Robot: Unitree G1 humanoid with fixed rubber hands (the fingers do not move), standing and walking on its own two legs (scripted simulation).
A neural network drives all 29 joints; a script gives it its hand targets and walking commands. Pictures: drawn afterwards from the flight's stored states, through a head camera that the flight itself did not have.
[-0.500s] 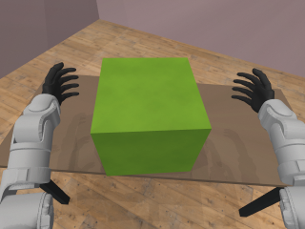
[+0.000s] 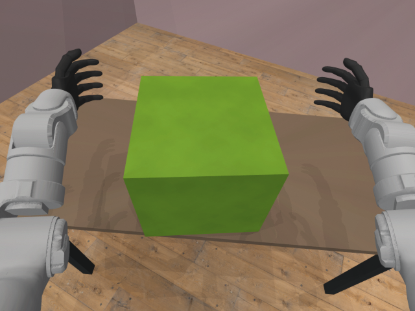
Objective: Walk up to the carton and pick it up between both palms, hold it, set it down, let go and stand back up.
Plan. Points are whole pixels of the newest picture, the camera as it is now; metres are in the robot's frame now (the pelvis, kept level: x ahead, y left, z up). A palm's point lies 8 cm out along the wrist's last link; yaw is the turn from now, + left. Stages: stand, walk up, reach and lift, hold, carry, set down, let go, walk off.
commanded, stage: reach and lift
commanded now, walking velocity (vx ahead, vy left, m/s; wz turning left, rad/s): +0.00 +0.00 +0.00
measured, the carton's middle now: (201, 155) +0.47 +0.02 -0.02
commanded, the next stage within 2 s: none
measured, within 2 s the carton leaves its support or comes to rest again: neither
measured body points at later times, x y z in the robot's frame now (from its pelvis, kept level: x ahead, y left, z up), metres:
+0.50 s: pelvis +0.00 +0.00 +0.00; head +0.05 +0.00 +0.44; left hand +0.43 +0.23 +0.08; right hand +0.44 -0.24 +0.07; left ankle -0.02 +0.13 -0.75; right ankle +0.00 -0.11 -0.75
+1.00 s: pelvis -0.02 -0.01 -0.03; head +0.06 -0.01 +0.42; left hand +0.42 +0.23 +0.05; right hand +0.45 -0.23 +0.06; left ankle -0.02 +0.13 -0.75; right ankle +0.00 -0.11 -0.75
